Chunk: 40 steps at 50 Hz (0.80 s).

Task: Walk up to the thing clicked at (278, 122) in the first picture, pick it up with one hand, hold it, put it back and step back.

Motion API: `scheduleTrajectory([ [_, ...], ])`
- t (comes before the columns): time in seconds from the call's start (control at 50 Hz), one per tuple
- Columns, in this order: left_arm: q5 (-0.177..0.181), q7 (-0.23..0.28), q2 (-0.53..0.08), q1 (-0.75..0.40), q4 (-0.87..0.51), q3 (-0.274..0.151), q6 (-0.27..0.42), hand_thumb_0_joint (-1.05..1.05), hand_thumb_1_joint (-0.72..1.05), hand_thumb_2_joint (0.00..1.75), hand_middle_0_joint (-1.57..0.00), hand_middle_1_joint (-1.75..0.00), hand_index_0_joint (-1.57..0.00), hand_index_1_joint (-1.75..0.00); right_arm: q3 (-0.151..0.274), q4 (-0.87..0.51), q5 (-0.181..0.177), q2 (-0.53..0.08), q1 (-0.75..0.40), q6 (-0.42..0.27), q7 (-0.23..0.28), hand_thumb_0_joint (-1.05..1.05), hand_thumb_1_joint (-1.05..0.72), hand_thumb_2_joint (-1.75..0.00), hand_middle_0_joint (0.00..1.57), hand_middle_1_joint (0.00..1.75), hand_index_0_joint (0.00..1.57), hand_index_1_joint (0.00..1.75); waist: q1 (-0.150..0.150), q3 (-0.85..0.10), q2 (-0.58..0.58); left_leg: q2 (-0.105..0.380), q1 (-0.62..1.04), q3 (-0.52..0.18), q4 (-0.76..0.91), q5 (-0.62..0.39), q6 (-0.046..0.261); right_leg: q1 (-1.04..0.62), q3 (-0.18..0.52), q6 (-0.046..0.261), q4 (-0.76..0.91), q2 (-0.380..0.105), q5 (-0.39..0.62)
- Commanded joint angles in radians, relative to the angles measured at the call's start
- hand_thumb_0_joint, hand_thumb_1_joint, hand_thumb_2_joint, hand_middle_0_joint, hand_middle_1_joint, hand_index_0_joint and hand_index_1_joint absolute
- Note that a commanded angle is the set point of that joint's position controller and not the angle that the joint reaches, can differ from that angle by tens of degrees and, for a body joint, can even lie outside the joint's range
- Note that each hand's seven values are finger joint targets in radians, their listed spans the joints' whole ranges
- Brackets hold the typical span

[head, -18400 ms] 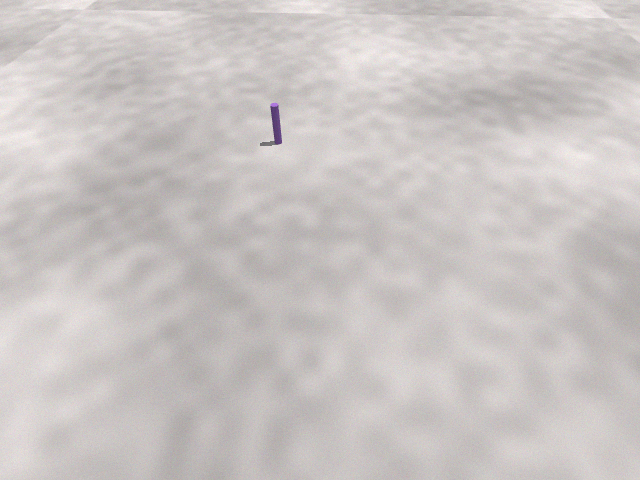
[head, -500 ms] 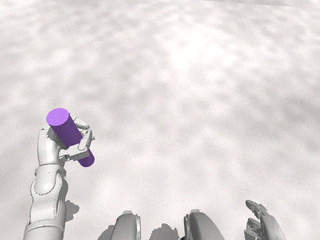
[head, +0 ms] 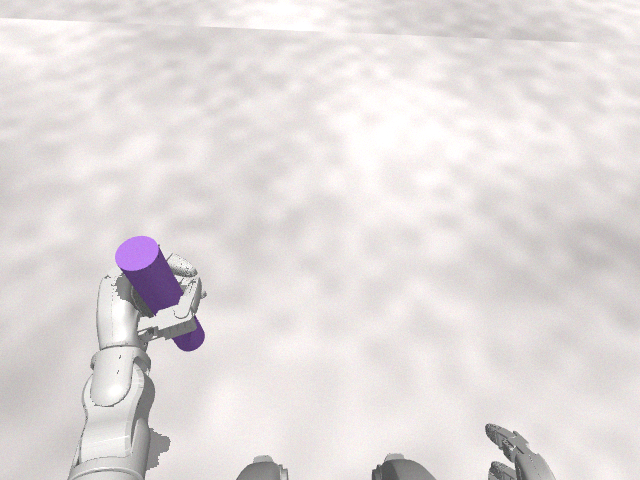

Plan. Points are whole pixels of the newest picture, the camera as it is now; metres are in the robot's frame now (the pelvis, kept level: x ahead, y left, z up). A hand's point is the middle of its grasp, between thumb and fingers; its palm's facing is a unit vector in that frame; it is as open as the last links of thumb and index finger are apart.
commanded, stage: lift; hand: left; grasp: from the side
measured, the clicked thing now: (168, 303) +0.35 +0.19 +0.02
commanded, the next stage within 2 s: hold in 0.28 s
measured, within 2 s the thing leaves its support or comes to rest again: neither
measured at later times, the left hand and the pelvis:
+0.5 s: hand (183, 280) +0.35 +0.17 +0.07, palm faces +0.13 -0.99 -0.01, open 5.0 cm; pelvis +0.02 -0.01 +0.02, yaw +0 degrees
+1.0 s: hand (179, 275) +0.35 +0.16 +0.09, palm faces +0.13 -0.99 +0.00, open 5.0 cm; pelvis +0.01 -0.01 +0.03, yaw +0 degrees
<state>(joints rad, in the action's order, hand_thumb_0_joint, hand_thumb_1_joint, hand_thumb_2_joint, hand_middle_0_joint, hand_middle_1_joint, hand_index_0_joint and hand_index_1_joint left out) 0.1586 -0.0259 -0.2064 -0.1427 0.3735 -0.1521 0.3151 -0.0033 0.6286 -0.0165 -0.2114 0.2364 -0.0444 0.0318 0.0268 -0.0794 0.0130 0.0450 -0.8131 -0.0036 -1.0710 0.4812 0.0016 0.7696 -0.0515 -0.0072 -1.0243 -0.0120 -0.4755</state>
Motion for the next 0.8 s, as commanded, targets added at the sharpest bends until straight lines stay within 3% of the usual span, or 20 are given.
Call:
scheduleTrajectory([
  [0.0,0.021,0.000,-0.138,-0.249,-0.242,-0.069,0.084,0.00,0.58,1.21,-1.27,-1.32,-1.29,-1.31,0.057,-0.111,0.003,-0.146,0.002,-0.043,0.009,0.00,-0.90,-0.90,0.20,0.30,0.20,0.30,0.006,-0.337,0.017,-0.023,0.248,-0.020,0.184,-0.235,0.007,-0.187,0.015,0.020,0.169,0.026,0.272],
  [0.08,0.014,0.001,-0.100,-0.209,-0.205,-0.036,0.083,0.00,0.58,1.22,-1.28,-1.33,-1.29,-1.32,0.058,-0.107,0.006,-0.146,0.002,-0.037,0.005,0.00,-0.90,-0.89,0.20,0.30,0.20,0.30,0.011,-0.296,0.015,-0.023,0.272,-0.015,0.200,-0.285,0.006,-0.202,0.015,0.019,0.185,0.027,0.320],
  [0.1,0.011,0.001,-0.120,-0.229,-0.218,-0.049,0.087,0.00,0.58,1.21,-1.27,-1.31,-1.28,-1.31,0.057,-0.101,0.008,-0.144,0.003,-0.037,0.006,0.00,-0.90,-0.89,0.20,0.30,0.20,0.30,0.009,-0.303,0.027,-0.023,0.269,-0.013,0.199,-0.285,0.007,-0.209,0.017,0.019,0.188,0.026,0.324],
  [0.16,0.007,0.003,-0.103,-0.228,-0.197,-0.034,0.085,0.00,0.60,1.23,-1.28,-1.33,-1.29,-1.32,0.063,-0.104,0.007,-0.152,-0.004,-0.033,0.002,0.00,-0.89,-0.89,0.20,0.30,0.20,0.30,0.012,-0.283,0.020,-0.023,0.287,-0.012,0.217,-0.273,0.006,-0.206,0.018,0.019,0.204,0.025,0.311],
  [0.22,0.013,0.002,-0.109,-0.225,-0.215,-0.048,0.099,0.00,0.58,1.22,-1.29,-1.33,-1.30,-1.32,0.060,-0.110,0.008,-0.146,-0.024,-0.031,-0.003,0.00,-0.90,-0.89,0.20,0.30,0.20,0.30,0.000,-0.260,0.028,-0.025,0.280,-0.016,0.244,-0.227,0.001,-0.223,0.012,0.022,0.214,0.027,0.259],
  [0.32,0.018,-0.003,-0.127,-0.235,-0.234,-0.059,0.104,0.00,0.59,1.21,-1.30,-1.33,-1.31,-1.32,0.064,-0.101,0.008,-0.151,-0.011,-0.029,0.000,0.00,-0.90,-0.90,0.20,0.30,0.20,0.30,0.006,-0.312,0.007,-0.026,0.317,-0.008,0.232,-0.321,0.009,-0.276,0.021,0.013,0.223,0.025,0.366],
  [0.36,0.015,-0.005,-0.097,-0.209,-0.206,-0.034,0.101,0.00,0.59,1.23,-1.30,-1.34,-1.31,-1.34,0.062,-0.103,0.008,-0.148,-0.016,-0.029,-0.006,0.00,-0.90,-0.90,0.20,0.30,0.20,0.30,0.007,-0.284,0.016,-0.024,0.333,-0.013,0.240,-0.337,0.006,-0.260,0.015,0.017,0.220,0.028,0.361],
  [0.4,0.016,-0.004,-0.108,-0.219,-0.212,-0.048,0.103,0.00,0.61,1.17,-1.33,-1.34,-1.34,-1.33,0.066,-0.098,0.009,-0.151,-0.008,-0.024,-0.006,0.00,-0.91,-0.90,0.20,0.30,0.20,0.30,0.004,-0.297,0.013,-0.023,0.340,-0.012,0.242,-0.352,0.006,-0.269,0.015,0.017,0.226,0.029,0.371],
  [0.5,0.019,-0.007,-0.101,-0.218,-0.221,-0.040,0.101,0.00,0.60,1.17,-1.33,-1.34,-1.34,-1.33,0.063,-0.110,0.004,-0.147,-0.027,-0.020,-0.005,0.00,-0.91,-0.90,0.20,0.30,0.20,0.30,0.000,-0.275,-0.003,-0.030,0.337,0.004,0.258,-0.325,0.011,-0.306,0.029,0.010,0.255,0.021,0.377],
  [0.66,0.017,-0.001,-0.097,-0.192,-0.202,-0.049,0.092,0.00,0.62,1.18,-1.33,-1.34,-1.34,-1.33,0.065,-0.105,0.007,-0.146,-0.018,-0.009,-0.011,0.00,-0.91,-0.90,0.20,0.30,0.20,0.30,-0.004,-0.277,-0.003,-0.029,0.363,0.003,0.271,-0.374,0.011,-0.337,0.021,0.010,0.269,0.024,0.410],
  [0.7,0.012,0.001,-0.099,-0.220,-0.230,-0.040,0.095,0.00,0.62,1.19,-1.34,-1.35,-1.35,-1.34,0.061,-0.111,0.006,-0.141,-0.033,-0.009,-0.012,0.00,-0.91,-0.90,0.20,0.30,0.20,0.30,-0.008,-0.246,0.006,-0.031,0.356,0.008,0.283,-0.340,0.010,-0.331,0.026,0.009,0.281,0.021,0.389],
  [0.72,0.014,0.001,-0.092,-0.225,-0.222,-0.034,0.093,0.00,0.60,1.19,-1.34,-1.35,-1.35,-1.34,0.060,-0.112,0.006,-0.141,-0.034,-0.008,-0.009,0.00,-0.91,-0.90,0.20,0.30,0.20,0.30,0.004,-0.252,-0.006,-0.034,0.359,0.012,0.281,-0.331,0.013,-0.336,0.031,0.004,0.290,0.017,0.392],
  [0.78,0.013,-0.001,-0.098,-0.224,-0.228,-0.036,0.090,0.00,0.64,1.17,-1.33,-1.33,-1.34,-1.32,0.061,-0.108,0.006,-0.145,-0.032,-0.009,-0.007,0.00,-0.91,-0.90,0.20,0.30,0.20,0.30,0.003,-0.250,-0.004,-0.033,0.376,0.012,0.285,-0.353,0.014,-0.346,0.030,0.004,0.295,0.018,0.411],
])
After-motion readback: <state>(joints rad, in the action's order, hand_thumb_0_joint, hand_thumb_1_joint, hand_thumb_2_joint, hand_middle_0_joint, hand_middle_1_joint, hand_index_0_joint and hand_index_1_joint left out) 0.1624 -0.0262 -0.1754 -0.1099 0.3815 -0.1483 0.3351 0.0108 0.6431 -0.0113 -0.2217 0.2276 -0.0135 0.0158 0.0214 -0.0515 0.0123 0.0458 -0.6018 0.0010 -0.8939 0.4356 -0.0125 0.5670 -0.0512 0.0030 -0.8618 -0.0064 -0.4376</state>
